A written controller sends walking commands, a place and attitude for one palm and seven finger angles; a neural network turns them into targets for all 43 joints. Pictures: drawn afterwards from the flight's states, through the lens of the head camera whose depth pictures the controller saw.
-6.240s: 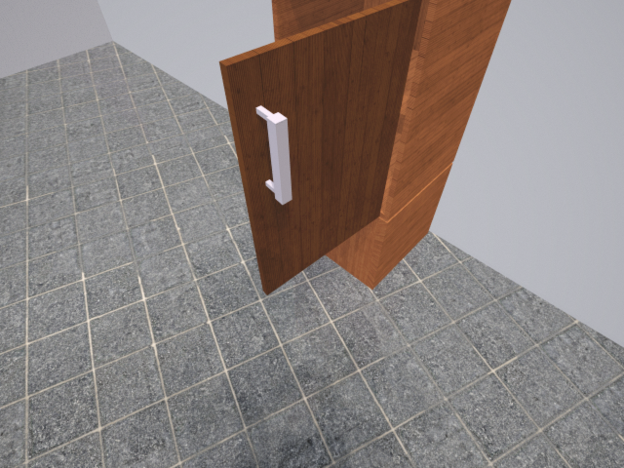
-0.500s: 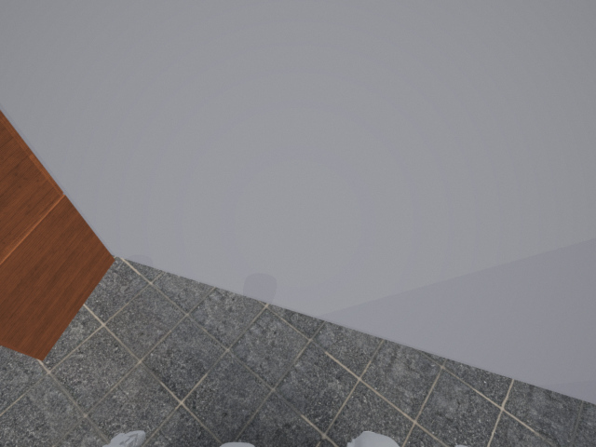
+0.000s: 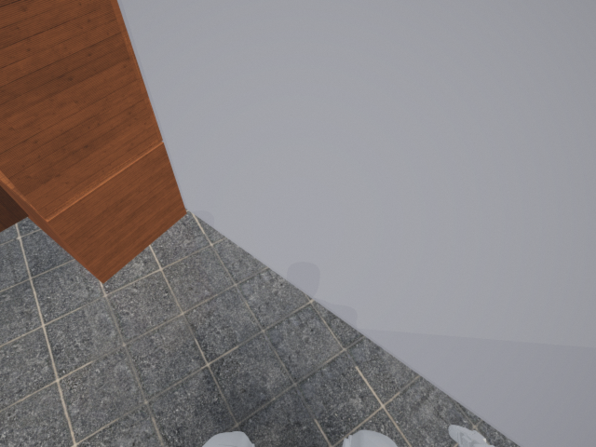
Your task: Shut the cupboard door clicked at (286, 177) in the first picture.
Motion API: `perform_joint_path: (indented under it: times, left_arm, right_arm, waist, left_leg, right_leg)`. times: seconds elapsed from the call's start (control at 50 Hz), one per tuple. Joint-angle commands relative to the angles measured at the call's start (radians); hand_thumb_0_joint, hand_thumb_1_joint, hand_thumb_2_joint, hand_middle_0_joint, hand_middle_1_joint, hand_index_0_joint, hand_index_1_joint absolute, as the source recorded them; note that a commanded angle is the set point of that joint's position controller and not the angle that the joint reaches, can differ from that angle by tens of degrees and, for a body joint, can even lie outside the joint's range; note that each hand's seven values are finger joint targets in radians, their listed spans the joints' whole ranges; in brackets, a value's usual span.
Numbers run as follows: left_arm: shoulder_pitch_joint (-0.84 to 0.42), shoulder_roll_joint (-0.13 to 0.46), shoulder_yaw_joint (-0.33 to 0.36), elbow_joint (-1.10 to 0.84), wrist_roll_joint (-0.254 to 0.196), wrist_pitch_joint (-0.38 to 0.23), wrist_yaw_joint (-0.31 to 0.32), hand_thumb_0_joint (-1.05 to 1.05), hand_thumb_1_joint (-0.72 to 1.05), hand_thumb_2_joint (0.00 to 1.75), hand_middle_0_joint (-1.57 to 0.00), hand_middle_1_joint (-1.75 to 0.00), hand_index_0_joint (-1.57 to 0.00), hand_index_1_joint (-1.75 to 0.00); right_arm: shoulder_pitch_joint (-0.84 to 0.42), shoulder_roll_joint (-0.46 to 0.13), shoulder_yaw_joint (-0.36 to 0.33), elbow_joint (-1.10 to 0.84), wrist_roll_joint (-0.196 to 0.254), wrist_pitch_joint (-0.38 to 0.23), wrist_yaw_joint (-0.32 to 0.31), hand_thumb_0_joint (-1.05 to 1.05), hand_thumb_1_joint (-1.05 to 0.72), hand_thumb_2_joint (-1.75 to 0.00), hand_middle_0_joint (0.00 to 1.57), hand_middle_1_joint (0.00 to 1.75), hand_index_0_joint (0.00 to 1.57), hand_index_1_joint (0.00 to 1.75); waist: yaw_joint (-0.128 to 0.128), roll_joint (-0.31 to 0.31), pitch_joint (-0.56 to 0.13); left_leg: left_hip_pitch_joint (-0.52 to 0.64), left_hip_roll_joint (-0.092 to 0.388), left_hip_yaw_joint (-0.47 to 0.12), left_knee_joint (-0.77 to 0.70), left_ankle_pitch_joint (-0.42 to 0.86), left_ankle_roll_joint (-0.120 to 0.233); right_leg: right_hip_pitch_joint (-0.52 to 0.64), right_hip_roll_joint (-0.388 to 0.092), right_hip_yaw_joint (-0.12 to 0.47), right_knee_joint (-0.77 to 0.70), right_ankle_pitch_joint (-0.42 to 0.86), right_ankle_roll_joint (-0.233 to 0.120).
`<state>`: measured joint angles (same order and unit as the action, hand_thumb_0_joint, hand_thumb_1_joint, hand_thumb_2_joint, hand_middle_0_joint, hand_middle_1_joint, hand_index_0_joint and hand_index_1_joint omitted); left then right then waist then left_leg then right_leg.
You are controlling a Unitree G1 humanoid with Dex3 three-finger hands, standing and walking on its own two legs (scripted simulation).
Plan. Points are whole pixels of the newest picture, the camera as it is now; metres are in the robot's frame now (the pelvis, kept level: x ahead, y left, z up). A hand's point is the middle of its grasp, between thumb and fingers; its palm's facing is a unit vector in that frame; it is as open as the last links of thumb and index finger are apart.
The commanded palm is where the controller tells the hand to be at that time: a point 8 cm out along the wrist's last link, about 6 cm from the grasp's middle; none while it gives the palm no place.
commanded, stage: turn to face it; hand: left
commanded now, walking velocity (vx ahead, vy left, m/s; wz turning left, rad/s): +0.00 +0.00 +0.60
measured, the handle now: out of the picture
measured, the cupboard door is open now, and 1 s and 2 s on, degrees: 84 84 84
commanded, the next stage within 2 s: take the last steps up to it in 1.36 s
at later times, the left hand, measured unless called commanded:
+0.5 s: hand out of the picture +0.05 +0.16 -0.14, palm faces +0.30 -0.92 -0.25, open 7.4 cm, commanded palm none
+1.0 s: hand out of the picture +0.00 +0.21 -0.14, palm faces +0.57 -0.78 -0.26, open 7.4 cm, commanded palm none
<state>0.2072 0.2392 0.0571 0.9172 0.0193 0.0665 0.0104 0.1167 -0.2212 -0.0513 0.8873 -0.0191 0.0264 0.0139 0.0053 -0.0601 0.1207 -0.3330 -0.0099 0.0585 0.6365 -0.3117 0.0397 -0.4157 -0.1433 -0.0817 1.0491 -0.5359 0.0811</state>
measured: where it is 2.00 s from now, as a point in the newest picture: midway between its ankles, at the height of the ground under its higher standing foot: outside the picture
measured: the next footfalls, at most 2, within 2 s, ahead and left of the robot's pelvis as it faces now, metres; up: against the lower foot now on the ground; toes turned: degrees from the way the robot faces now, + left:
right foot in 0.28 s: +0.08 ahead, -0.16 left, +0.00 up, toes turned +8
left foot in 0.66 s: +0.03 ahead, +0.09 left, +0.00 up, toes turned +30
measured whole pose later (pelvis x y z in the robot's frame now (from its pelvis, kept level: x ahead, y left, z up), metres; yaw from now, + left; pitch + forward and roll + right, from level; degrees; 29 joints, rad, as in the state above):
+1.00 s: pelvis +0.03 -0.03 +0.02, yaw +36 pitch +1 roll -2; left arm 0.13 0.26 0.06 0.89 0.02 0.06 0.01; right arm 0.20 -0.20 -0.05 0.93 -0.03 0.04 0.00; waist -0.01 0.00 0.08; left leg -0.28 -0.04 -0.09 0.48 -0.22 0.04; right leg -0.42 -0.07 0.00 0.87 -0.41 0.09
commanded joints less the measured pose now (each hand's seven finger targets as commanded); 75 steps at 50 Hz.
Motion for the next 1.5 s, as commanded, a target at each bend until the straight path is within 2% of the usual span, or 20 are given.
perform_joint_path:
  times: [0.0,0.22,0.26,0.28,0.36,0.52,0.58,0.6,0.64,0.66,0.74,0.94,1.04,1.08,1.1,1.18,1.38,1.42,1.46,1.48]
  left_arm:
    - [-0.062,0.085,0.031,-0.108,-0.002,-0.027,0.002,0.0,0.9,0.9,-0.2,-0.3,-0.2,-0.3]
    - [0.039,0.095,0.033,-0.091,-0.012,-0.054,0.007,0.0,0.9,0.9,-0.2,-0.3,-0.2,-0.3]
    - [0.089,0.25,0.064,-0.087,0.013,-0.073,0.022,0.0,0.9,0.9,-0.2,-0.3,-0.2,-0.3]
    - [0.074,0.244,0.053,-0.092,0.006,-0.072,0.026,0.0,0.9,0.9,-0.2,-0.3,-0.2,-0.3]
    - [-0.038,0.122,0.017,-0.119,-0.004,-0.075,0.024,0.0,0.9,0.9,-0.2,-0.3,-0.2,-0.3]
    - [0.086,0.183,0.044,-0.075,0.008,-0.075,0.021,0.0,0.9,0.9,-0.2,-0.3,-0.2,-0.3]
    - [0.063,0.19,0.05,-0.072,0.0,-0.071,0.013,0.0,0.9,0.9,-0.2,-0.3,-0.2,-0.3]
    - [0.041,0.179,0.049,-0.078,-0.008,-0.069,0.009,0.0,0.9,0.9,-0.2,-0.3,-0.2,-0.3]
    - [-0.031,0.076,0.015,-0.148,-0.014,-0.055,0.005,0.0,0.9,0.9,-0.2,-0.3,-0.2,-0.3]
    - [-0.061,0.102,0.021,-0.157,-0.008,-0.043,0.01,0.0,0.9,0.9,-0.2,-0.3,-0.2,-0.3]
    - [-0.055,0.095,0.031,-0.094,0.001,-0.025,-0.001,0.0,0.9,0.9,-0.2,-0.3,-0.2,-0.3]
    - [-0.101,0.081,0.019,-0.113,-0.003,-0.038,0.001,0.0,0.9,0.9,-0.2,-0.3,-0.2,-0.3]
    - [0.008,0.101,0.025,-0.087,-0.013,-0.055,0.014,0.0,0.9,0.9,-0.2,-0.3,-0.2,-0.3]
    - [0.072,0.227,0.054,-0.071,0.008,-0.073,0.029,0.0,0.9,0.9,-0.2,-0.3,-0.2,-0.3]
    - [0.067,0.239,0.048,-0.078,0.007,-0.073,0.029,0.0,0.9,0.9,-0.2,-0.3,-0.2,-0.3]
    - [-0.027,0.112,0.014,-0.092,-0.006,-0.08,0.027,0.0,0.9,0.9,-0.2,-0.3,-0.2,-0.3]
    - [0.097,0.159,0.036,-0.015,0.006,-0.079,0.02,0.0,0.9,0.9,-0.2,-0.3,-0.2,-0.3]
    - [0.063,0.139,0.031,-0.019,-0.011,-0.074,0.014,0.0,0.9,0.9,-0.2,-0.3,-0.2,-0.3]
    - [0.034,0.044,0.003,-0.055,-0.019,-0.058,0.012,0.0,0.9,0.9,-0.2,-0.3,-0.2,-0.3]
    - [0.012,0.066,0.01,-0.066,-0.009,-0.047,0.012,0.0,0.9,0.9,-0.2,-0.3,-0.2,-0.3]
  right_arm:
    - [0.066,-0.208,-0.054,-0.038,-0.006,-0.01,-0.032,0.0,-0.9,-0.9,0.2,0.3,0.2,0.3]
    - [0.016,-0.203,-0.068,-0.053,0.001,0.008,-0.022,0.0,-0.9,-0.9,0.2,0.3,0.2,0.3]
    - [0.013,-0.09,-0.054,-0.087,0.013,0.005,-0.011,0.0,-0.9,-0.9,0.2,0.3,0.2,0.3]
    - [0.007,-0.135,-0.061,-0.081,0.005,0.012,-0.007,0.0,-0.9,-0.9,0.2,0.3,0.2,0.3]
    - [0.038,-0.104,-0.054,-0.034,0.002,0.033,0.012,0.0,-0.9,-0.9,0.2,0.3,0.2,0.3]
    - [-0.065,-0.056,-0.022,-0.062,0.011,0.019,0.022,0.0,-0.9,-0.9,0.2,0.3,0.2,0.3]
    - [0.013,-0.084,-0.027,-0.05,0.007,0.008,0.016,0.0,-0.9,-0.9,0.2,0.3,0.2,0.3]
    - [0.086,-0.125,-0.039,-0.03,0.003,0.0,0.013,0.0,-0.9,-0.9,0.2,0.3,0.2,0.3]
    - [0.231,-0.306,-0.083,-0.009,0.003,-0.004,-0.006,0.0,-0.9,-0.9,0.2,0.3,0.2,0.3]
    - [0.23,-0.303,-0.079,0.003,0.001,0.0,-0.013,0.0,-0.9,-0.9,0.2,0.3,0.2,0.3]
    - [0.052,-0.208,-0.05,-0.037,-0.005,-0.01,-0.032,0.0,-0.9,-0.9,0.2,0.3,0.2,0.3]
    - [0.112,-0.203,-0.06,-0.006,-0.008,-0.005,-0.026,0.0,-0.9,-0.9,0.2,0.3,0.2,0.3]
    - [0.054,-0.184,-0.061,-0.025,0.002,0.004,-0.024,0.0,-0.9,-0.9,0.2,0.3,0.2,0.3]
    - [0.053,-0.082,-0.047,-0.05,0.017,0.001,-0.015,0.0,-0.9,-0.9,0.2,0.3,0.2,0.3]
    - [0.047,-0.114,-0.054,-0.055,0.008,0.007,-0.013,0.0,-0.9,-0.9,0.2,0.3,0.2,0.3]
    - [0.067,-0.096,-0.046,-0.005,0.001,0.028,0.0,0.0,-0.9,-0.9,0.2,0.3,0.2,0.3]
    - [0.007,-0.043,-0.008,0.007,0.011,0.002,-0.003,0.0,-0.9,-0.9,0.2,0.3,0.2,0.3]
    - [0.091,-0.101,-0.019,0.035,0.005,-0.011,-0.01,0.0,-0.9,-0.9,0.2,0.3,0.2,0.3]
    - [0.169,-0.237,-0.046,0.045,-0.005,-0.012,-0.029,0.0,-0.9,-0.9,0.2,0.3,0.2,0.3]
    - [0.167,-0.232,-0.041,0.047,-0.012,-0.006,-0.031,0.0,-0.9,-0.9,0.2,0.3,0.2,0.3]
  waist:
    - [-0.035,0.219,-0.136]
    - [0.026,0.189,-0.181]
    - [0.059,-0.266,-0.174]
    - [0.049,-0.206,-0.157]
    - [-0.025,-0.202,-0.109]
    - [0.043,-0.152,-0.15]
    - [-0.007,-0.133,-0.177]
    - [-0.053,-0.04,-0.217]
    - [-0.119,0.354,-0.294]
    - [-0.115,0.254,-0.283]
    - [-0.03,0.214,-0.12]
    - [-0.046,0.221,-0.174]
    - [0.017,0.196,-0.182]
    - [0.047,-0.191,-0.19]
    - [0.043,-0.191,-0.166]
    - [-0.022,-0.175,-0.104]
    - [0.018,-0.157,-0.163]
    - [-0.042,-0.048,-0.199]
    - [-0.071,0.341,-0.246]
    - [-0.073,0.262,-0.218]
  left_leg:
    - [0.145,0.263,-0.321,-0.297,0.374,0.114]
    - [-0.022,0.15,-0.364,-0.172,0.288,0.052]
    - [-0.292,-0.079,-0.093,0.217,-0.24,-0.087]
    - [-0.257,-0.02,-0.128,0.448,-0.315,-0.076]
    - [-0.267,0.036,-0.077,0.583,-0.12,-0.109]
    - [-0.12,0.022,0.055,0.129,-0.131,-0.1]
    - [0.054,0.002,0.07,-0.083,0.017,-0.074]
    - [0.208,0.031,0.033,-0.193,0.174,-0.053]
    - [0.416,0.432,-0.477,-0.243,0.78,0.181]
    - [0.377,0.45,-0.44,-0.237,0.695,0.22]
    - [0.111,0.263,-0.325,-0.326,0.282,0.109]
    - [0.191,0.21,-0.39,-0.283,0.365,0.121]
    - [0.013,0.149,-0.412,-0.191,0.384,0.067]
    - [-0.259,-0.059,-0.164,0.114,-0.116,-0.064]
    - [-0.24,-0.052,-0.127,0.359,-0.309,-0.072]
    - [-0.259,0.015,-0.104,0.558,-0.136,-0.098]
    - [0.002,-0.016,0.034,-0.04,-0.049,-0.082]
    - [0.244,0.039,-0.012,-0.23,0.221,-0.048]
    - [0.341,0.389,-0.409,-0.274,0.668,0.168]
    - [0.286,0.399,-0.38,-0.288,0.437,0.208]
  right_leg:
    - [-0.14,0.021,0.086,0.108,0.105,0.003]
    - [0.294,0.12,0.039,-0.584,0.29,-0.017]
    - [0.449,-0.297,0.448,-0.8,0.374,-0.163]
    - [0.301,-0.368,0.443,-0.796,0.423,-0.235]
    - [0.288,-0.166,0.105,-0.707,0.719,-0.172]
    - [0.4,-0.216,0.011,-0.605,0.894,-0.182]
    - [0.326,-0.202,-0.048,-0.485,0.838,-0.126]
    - [0.235,-0.186,-0.086,-0.348,0.767,-0.081]
    - [-0.158,0.019,-0.038,0.068,-0.145,0.018]
    - [-0.177,0.003,0.052,0.136,-0.13,0.002]
    - [-0.14,0.015,0.092,0.134,0.124,0.003]
    - [-0.037,0.097,0.07,-0.215,0.109,0.004]
    - [0.287,0.129,0.064,-0.573,0.291,-0.021]
    - [0.5,-0.234,0.405,-0.772,0.411,-0.142]
    - [0.349,-0.36,0.452,-0.776,0.521,-0.238]
    - [0.317,-0.162,0.159,-0.697,0.81,-0.199]
    - [0.388,-0.155,0.064,-0.557,0.957,-0.168]
    - [0.229,-0.113,0.005,-0.418,0.773,-0.09]
    - [-0.029,0.043,-0.008,-0.109,-0.11,-0.011]
    - [-0.04,0.041,0.038,-0.01,-0.126,-0.03]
